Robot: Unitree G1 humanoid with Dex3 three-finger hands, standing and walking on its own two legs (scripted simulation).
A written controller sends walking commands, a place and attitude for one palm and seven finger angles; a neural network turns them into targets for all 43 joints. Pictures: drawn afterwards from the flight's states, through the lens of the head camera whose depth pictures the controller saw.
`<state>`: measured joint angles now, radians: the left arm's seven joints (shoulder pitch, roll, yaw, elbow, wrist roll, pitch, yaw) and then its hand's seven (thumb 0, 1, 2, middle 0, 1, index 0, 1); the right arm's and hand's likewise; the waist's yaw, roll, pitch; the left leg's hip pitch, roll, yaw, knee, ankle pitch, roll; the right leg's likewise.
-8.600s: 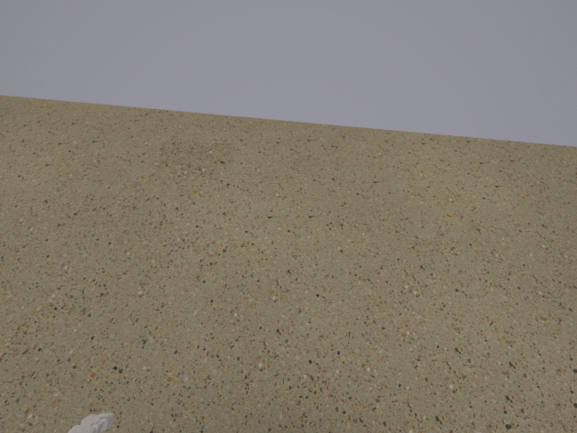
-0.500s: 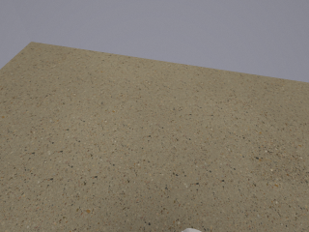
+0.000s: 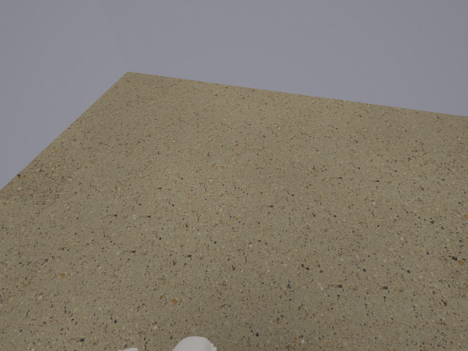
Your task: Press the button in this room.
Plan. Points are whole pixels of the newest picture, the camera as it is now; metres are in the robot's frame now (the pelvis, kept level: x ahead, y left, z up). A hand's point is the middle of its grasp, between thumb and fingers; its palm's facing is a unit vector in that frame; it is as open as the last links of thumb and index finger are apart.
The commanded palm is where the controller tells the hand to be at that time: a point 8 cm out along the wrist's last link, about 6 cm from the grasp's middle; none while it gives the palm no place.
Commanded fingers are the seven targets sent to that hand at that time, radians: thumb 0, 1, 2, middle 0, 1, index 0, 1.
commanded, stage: turn or walk to find it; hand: left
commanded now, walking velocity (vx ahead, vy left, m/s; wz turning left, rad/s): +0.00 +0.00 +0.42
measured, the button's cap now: out of the picture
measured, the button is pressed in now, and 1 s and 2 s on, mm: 0 0 0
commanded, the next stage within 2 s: none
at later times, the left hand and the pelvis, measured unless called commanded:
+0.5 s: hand out of the picture -0.03 +0.26 -0.17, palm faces +0.26 -0.93 -0.25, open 7.4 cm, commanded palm none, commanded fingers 0.00 0.90 0.90 -0.20 -0.30 -0.20 -0.30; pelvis -0.04 +0.04 +0.00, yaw +12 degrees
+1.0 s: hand out of the picture -0.10 +0.20 -0.17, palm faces +0.45 -0.87 -0.23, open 7.4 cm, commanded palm none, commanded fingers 0.00 0.90 0.90 -0.20 -0.30 -0.20 -0.30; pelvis -0.07 +0.01 +0.00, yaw +26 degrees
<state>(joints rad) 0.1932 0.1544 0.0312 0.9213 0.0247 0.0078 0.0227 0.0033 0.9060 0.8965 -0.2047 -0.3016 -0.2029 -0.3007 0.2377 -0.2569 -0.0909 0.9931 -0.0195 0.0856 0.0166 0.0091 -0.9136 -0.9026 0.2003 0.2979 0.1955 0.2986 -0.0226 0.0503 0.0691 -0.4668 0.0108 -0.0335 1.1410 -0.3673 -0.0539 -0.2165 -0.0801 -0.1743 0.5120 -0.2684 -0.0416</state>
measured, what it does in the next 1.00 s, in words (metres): steps on the spot, turning left: left foot, then right foot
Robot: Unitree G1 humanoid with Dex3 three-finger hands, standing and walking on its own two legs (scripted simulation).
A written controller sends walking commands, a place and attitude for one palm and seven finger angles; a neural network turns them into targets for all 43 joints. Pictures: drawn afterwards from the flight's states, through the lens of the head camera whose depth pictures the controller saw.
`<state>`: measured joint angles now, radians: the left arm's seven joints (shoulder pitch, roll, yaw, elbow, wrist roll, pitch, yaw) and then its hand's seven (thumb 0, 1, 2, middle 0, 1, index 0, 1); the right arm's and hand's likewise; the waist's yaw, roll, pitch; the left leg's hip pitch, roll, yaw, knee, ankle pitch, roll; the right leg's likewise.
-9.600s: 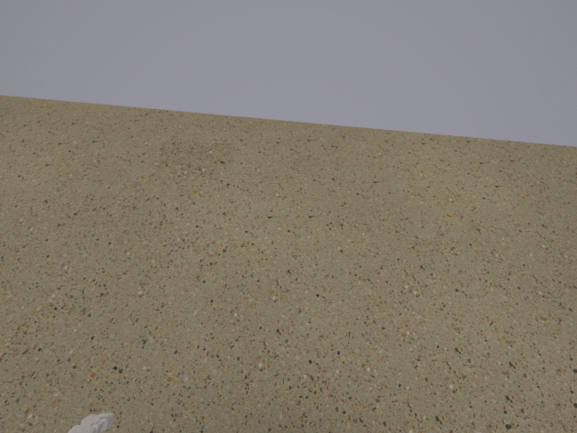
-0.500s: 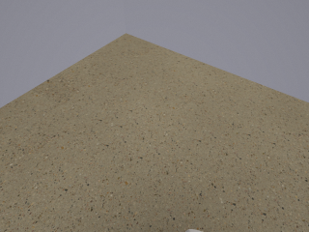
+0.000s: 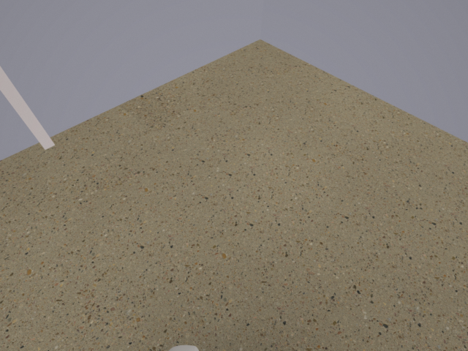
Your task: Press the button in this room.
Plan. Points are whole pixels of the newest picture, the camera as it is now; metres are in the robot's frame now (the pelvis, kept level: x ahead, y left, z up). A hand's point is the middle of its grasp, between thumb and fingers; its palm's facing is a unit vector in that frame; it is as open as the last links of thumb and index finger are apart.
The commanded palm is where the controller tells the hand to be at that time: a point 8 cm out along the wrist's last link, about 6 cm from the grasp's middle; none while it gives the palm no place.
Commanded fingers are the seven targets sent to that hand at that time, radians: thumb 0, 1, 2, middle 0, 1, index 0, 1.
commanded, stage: turn or walk to find it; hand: left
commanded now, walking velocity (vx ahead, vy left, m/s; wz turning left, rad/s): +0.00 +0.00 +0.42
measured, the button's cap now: out of the picture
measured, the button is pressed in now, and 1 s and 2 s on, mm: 0 0 0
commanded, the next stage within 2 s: none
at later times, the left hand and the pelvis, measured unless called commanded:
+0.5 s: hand out of the picture +0.05 +0.24 -0.15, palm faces +0.20 -0.94 -0.27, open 7.4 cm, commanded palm none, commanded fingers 0.00 0.90 0.90 -0.20 -0.30 -0.20 -0.30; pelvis -0.03 +0.01 +0.00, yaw +11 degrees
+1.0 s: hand out of the picture -0.13 +0.19 -0.17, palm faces +0.47 -0.85 -0.25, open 7.4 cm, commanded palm none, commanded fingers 0.00 0.90 0.90 -0.20 -0.30 -0.20 -0.30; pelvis -0.07 -0.01 +0.00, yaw +26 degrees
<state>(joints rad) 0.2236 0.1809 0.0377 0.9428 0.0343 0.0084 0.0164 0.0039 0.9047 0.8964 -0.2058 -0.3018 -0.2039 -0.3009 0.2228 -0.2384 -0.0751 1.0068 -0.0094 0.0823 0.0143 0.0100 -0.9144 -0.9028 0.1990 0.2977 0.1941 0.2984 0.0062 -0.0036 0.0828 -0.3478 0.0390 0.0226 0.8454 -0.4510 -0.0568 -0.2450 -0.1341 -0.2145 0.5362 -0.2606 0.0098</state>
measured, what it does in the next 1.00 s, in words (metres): steps on the spot, turning left: left foot, then right foot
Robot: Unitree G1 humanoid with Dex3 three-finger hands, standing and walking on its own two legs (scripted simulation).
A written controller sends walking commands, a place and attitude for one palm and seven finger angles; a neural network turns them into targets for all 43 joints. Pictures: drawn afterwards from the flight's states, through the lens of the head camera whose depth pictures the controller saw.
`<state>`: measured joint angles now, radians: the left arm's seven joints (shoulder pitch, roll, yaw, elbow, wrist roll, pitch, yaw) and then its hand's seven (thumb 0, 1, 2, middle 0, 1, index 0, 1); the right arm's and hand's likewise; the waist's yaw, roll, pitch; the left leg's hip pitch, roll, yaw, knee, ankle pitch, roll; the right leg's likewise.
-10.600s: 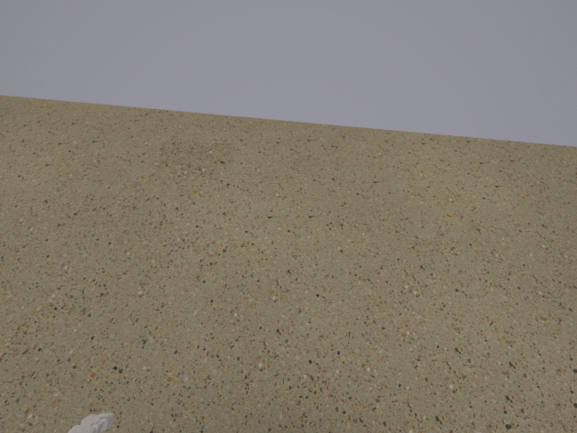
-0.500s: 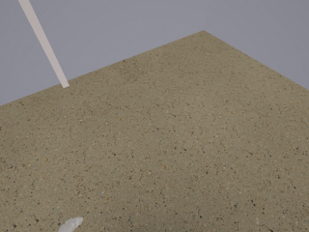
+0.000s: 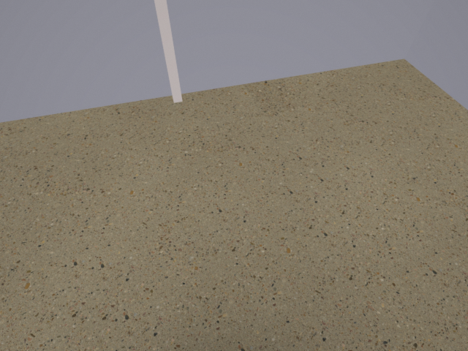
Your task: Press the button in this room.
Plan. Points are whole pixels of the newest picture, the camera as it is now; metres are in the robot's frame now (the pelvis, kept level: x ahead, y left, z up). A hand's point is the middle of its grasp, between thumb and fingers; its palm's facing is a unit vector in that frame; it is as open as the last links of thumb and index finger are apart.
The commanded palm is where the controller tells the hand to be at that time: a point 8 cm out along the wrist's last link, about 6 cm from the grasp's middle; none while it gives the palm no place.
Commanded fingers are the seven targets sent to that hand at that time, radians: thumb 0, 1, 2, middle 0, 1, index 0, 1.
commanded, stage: turn or walk to find it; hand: left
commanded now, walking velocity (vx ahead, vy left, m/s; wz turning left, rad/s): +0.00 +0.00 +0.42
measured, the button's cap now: out of the picture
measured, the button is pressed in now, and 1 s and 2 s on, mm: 0 0 0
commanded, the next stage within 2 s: none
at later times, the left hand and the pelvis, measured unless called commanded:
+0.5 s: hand out of the picture +0.02 +0.18 -0.14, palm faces +0.23 -0.93 -0.29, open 7.4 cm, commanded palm none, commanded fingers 0.00 0.90 0.90 -0.20 -0.30 -0.20 -0.30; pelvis -0.03 -0.02 +0.00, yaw +12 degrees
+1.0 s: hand out of the picture -0.11 +0.23 -0.17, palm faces +0.45 -0.86 -0.24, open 7.4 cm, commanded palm none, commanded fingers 0.00 0.90 0.90 -0.20 -0.30 -0.20 -0.30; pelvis -0.06 +0.01 +0.01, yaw +24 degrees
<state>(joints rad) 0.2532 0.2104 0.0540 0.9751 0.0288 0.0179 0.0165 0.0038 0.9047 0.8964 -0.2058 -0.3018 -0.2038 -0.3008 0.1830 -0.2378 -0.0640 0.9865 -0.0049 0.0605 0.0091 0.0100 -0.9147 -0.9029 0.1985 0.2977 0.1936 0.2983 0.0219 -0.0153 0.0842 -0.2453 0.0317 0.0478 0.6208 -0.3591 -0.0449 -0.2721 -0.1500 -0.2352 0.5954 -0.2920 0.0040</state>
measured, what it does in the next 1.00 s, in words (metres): steps on the spot, turning left: left foot, then right foot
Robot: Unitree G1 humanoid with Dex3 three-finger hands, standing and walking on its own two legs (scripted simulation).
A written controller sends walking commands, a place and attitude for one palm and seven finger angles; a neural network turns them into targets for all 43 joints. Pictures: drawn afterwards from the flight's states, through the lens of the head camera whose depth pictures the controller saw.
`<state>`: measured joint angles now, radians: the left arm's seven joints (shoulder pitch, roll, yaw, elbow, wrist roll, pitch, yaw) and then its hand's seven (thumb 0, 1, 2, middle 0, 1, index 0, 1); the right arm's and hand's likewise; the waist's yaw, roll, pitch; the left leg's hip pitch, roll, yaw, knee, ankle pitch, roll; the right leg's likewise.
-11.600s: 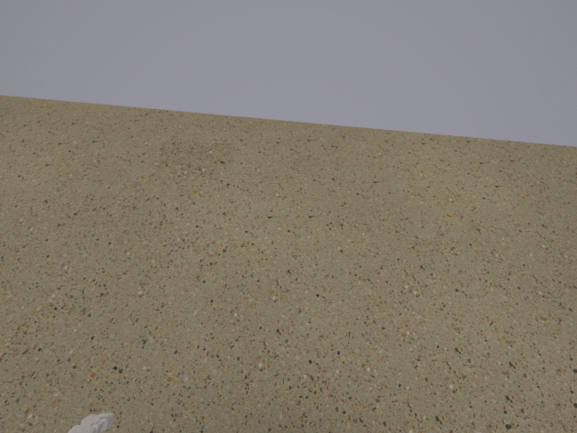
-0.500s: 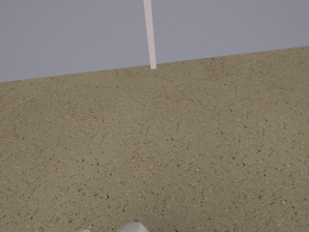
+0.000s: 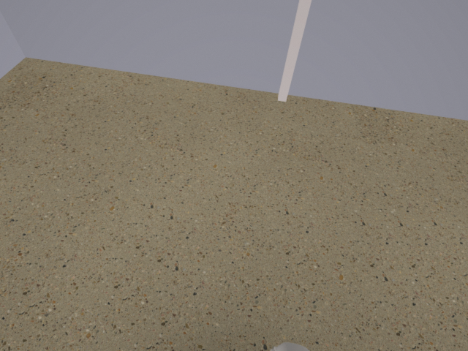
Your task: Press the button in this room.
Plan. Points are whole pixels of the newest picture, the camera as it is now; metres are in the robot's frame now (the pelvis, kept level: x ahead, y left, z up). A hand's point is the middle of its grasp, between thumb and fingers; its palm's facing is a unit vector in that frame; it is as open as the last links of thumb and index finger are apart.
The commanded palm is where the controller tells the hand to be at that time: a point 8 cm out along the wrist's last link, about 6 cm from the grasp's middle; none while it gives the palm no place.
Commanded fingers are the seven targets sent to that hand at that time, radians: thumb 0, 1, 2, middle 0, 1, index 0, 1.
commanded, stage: turn or walk to find it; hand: left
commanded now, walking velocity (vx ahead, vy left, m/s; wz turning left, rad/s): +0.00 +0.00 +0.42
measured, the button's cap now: out of the picture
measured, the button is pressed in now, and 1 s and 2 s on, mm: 0 0 0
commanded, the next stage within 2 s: none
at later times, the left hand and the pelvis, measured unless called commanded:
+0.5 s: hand out of the picture +0.01 +0.16 -0.15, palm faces +0.24 -0.93 -0.27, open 7.4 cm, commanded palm none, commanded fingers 0.00 0.90 0.90 -0.20 -0.30 -0.20 -0.30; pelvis -0.03 -0.05 +0.00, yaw +14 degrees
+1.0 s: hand out of the picture -0.10 +0.20 -0.16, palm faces +0.45 -0.85 -0.27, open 7.4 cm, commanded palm none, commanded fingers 0.00 0.90 0.90 -0.20 -0.30 -0.20 -0.30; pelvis -0.07 -0.02 +0.00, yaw +25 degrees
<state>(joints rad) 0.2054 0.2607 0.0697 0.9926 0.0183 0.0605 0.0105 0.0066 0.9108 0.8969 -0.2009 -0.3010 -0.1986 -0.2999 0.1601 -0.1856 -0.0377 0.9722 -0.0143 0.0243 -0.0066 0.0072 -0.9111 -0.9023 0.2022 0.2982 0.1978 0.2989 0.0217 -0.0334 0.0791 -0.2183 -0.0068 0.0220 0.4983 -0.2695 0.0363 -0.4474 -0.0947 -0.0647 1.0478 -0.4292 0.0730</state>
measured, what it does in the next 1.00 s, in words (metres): steps on the spot, turning left: right foot, then left foot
